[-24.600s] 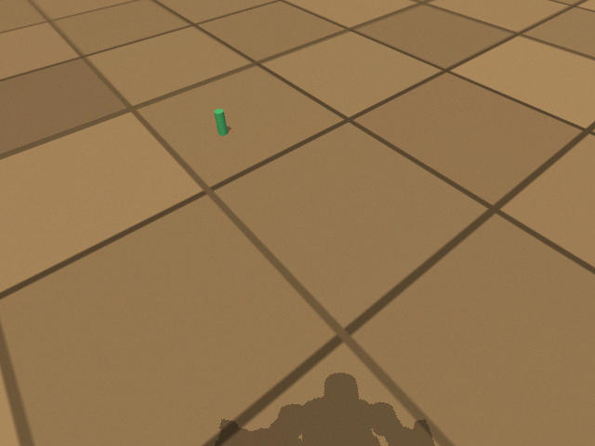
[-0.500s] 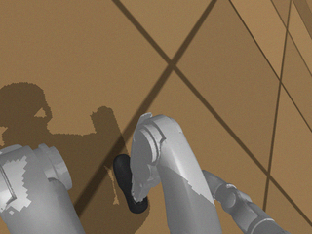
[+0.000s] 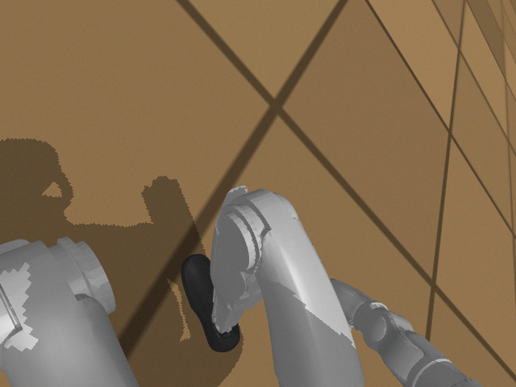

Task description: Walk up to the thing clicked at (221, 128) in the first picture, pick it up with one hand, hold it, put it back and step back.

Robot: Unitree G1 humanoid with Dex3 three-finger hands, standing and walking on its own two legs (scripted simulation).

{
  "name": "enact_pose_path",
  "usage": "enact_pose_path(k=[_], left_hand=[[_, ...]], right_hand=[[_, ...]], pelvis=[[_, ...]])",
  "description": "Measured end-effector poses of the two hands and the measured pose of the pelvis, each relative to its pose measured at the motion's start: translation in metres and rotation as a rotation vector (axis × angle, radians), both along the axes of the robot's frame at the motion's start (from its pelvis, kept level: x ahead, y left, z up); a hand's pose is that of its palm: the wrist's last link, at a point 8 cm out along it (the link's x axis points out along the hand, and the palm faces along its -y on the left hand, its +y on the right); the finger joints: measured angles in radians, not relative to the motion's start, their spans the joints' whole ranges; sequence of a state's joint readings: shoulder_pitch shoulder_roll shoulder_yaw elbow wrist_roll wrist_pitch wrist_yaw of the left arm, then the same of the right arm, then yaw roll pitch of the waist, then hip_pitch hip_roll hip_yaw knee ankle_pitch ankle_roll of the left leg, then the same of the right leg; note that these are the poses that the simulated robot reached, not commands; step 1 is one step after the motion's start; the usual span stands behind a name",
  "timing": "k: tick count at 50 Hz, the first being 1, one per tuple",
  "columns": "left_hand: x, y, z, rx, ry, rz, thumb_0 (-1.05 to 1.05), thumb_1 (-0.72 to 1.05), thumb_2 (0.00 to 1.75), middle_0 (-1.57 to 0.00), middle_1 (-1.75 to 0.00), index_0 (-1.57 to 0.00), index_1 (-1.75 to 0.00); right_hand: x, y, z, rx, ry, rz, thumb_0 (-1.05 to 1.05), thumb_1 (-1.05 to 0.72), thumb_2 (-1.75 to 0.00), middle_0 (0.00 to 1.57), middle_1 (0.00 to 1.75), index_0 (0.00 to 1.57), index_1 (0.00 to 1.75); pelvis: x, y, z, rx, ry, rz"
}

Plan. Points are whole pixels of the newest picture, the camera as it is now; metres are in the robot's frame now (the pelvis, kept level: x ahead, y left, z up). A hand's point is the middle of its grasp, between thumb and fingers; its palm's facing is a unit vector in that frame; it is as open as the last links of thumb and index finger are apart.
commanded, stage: open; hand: left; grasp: from the side
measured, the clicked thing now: out of the picture +0.44 +0.31 -0.21
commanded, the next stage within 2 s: withdraw in 0.08 s
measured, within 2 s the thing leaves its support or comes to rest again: neither
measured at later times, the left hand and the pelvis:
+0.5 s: hand out of the picture +0.44 +0.35 -0.14, palm faces +0.46 -0.89 +0.00, open 17.3 cm; pelvis +0.00 +0.00 +0.00, yaw +1 degrees
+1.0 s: hand out of the picture +0.34 +0.41 -0.02, palm faces +0.38 -0.84 -0.38, open 17.5 cm; pelvis +0.01 -0.01 +0.06, yaw +8 degrees
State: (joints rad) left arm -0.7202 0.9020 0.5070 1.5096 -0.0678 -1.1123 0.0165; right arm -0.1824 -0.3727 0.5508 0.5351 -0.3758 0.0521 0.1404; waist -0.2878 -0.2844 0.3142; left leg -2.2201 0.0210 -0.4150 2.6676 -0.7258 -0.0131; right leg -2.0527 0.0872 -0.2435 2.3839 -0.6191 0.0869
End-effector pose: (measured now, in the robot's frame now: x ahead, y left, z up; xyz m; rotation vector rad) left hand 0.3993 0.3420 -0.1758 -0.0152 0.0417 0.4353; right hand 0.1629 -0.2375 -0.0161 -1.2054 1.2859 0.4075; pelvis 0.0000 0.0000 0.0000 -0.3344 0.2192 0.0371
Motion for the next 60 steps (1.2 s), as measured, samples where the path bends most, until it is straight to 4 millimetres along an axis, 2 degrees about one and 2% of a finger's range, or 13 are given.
enact_pose_path(k=[9, 18, 21, 25, 31, 34, 40, 44, 47, 50, 55, 60], left_hand=[[-0.001, -0.002, -0.002, -0.011, 0.004, -0.002, 0.0, -0.33, 0.29, -0.5, -0.38, -0.49, -0.37], [0.0, 0.006, 0.003, -0.004, -0.023, 0.021, -0.01, -0.48, 0.12, -0.21, -0.13, -0.21, -0.13], [0.001, 0.018, 0.014, 0.016, -0.058, 0.038, -0.01, -0.51, 0.09, -0.15, -0.08, -0.15, -0.08], [-0.002, 0.042, 0.038, 0.057, -0.092, 0.045, -0.01, -0.54, 0.06, -0.11, -0.05, -0.1, -0.04], [-0.019, 0.069, 0.077, 0.089, -0.07, -0.011, -0.01, -0.58, 0.04, -0.07, -0.03, -0.07, -0.02], [-0.03, 0.073, 0.086, 0.07, -0.036, -0.027, -0.01, -0.59, 0.03, -0.06, -0.03, -0.06, -0.02], [-0.053, 0.082, 0.095, 0.1, 0.18, -0.045, -0.01, -0.58, 0.05, -0.06, -0.05, -0.06, -0.04], [-0.068, 0.094, 0.123, 0.16, 0.272, -0.015, -0.01, -0.57, 0.07, -0.07, -0.06, -0.07, -0.05], [-0.081, 0.104, 0.151, 0.213, 0.331, 0.018, -0.01, -0.57, 0.06, -0.07, -0.06, -0.06, -0.06], [-0.097, 0.104, 0.18, 0.257, 0.391, 0.035, -0.01, -0.56, 0.06, -0.06, -0.06, -0.06, -0.06], [-0.127, 0.083, 0.22, 0.283, 0.51, 0.028, -0.01, -0.56, 0.05, -0.06, -0.06, -0.06, -0.05], [-0.152, 0.052, 0.259, 0.262, 0.603, 0.021, -0.01, -0.56, 0.05, -0.06, -0.06, -0.06, -0.05]], right_hand=[[0.001, 0.001, 0.002, -0.003, 0.002, 0.002, 0.0, -0.92, -0.9, 0.21, 0.3, 0.2, 0.3], [0.002, 0.001, 0.002, -0.01, -0.01, 0.001, 0.0, -0.91, -0.9, 0.21, 0.3, 0.2, 0.3], [0.001, 0.0, 0.002, -0.009, -0.015, -0.016, 0.0, -0.91, -0.9, 0.21, 0.3, 0.2, 0.3], [0.001, 0.0, 0.002, 0.006, -0.031, -0.06, 0.0, -0.91, -0.91, 0.21, 0.3, 0.2, 0.3], [0.008, -0.001, 0.001, 0.072, -0.081, -0.129, 0.0, -0.91, -0.9, 0.21, 0.3, 0.2, 0.3], [0.016, 0.001, 0.0, 0.112, -0.111, -0.149, 0.0, -0.9, -0.9, 0.21, 0.3, 0.2, 0.3], [0.029, 0.005, -0.003, 0.194, -0.184, -0.268, 0.0, -0.91, -0.91, 0.21, 0.3, 0.2, 0.3], [0.034, 0.009, -0.004, 0.252, -0.198, -0.338, 0.01, -0.93, -0.91, 0.21, 0.3, 0.2, 0.3], [0.035, 0.01, -0.005, 0.296, -0.204, -0.398, 0.01, -0.92, -0.91, 0.21, 0.3, 0.2, 0.3], [0.037, 0.011, -0.004, 0.34, -0.204, -0.464, 0.01, -0.91, -0.91, 0.21, 0.3, 0.2, 0.3], [0.045, 0.015, 0.009, 0.411, -0.208, -0.546, 0.01, -0.9, -0.91, 0.21, 0.3, 0.2, 0.3], [0.062, 0.021, 0.044, 0.467, -0.243, -0.568, 0.01, -0.9, -0.9, 0.21, 0.3, 0.2, 0.3]], pelvis=[[0.0, 0.001, 0.001, -0.003, 0.001, 0.0], [0.0, 0.001, 0.001, -0.003, -0.002, -0.001], [0.0, 0.001, 0.002, -0.001, 0.002, 0.002], [0.001, 0.0, 0.004, 0.006, 0.024, 0.008], [0.003, -0.001, 0.012, 0.022, 0.082, 0.025], [0.004, -0.001, 0.016, 0.031, 0.103, 0.032], [0.004, -0.005, 0.027, 0.061, 0.159, 0.049], [0.006, -0.007, 0.039, 0.081, 0.206, 0.066], [0.007, -0.008, 0.05, 0.093, 0.247, 0.078], [0.009, -0.009, 0.064, 0.11, 0.289, 0.089], [0.011, -0.011, 0.097, 0.14, 0.341, 0.102], [0.016, -0.016, 0.141, 0.168, 0.365, 0.115]])
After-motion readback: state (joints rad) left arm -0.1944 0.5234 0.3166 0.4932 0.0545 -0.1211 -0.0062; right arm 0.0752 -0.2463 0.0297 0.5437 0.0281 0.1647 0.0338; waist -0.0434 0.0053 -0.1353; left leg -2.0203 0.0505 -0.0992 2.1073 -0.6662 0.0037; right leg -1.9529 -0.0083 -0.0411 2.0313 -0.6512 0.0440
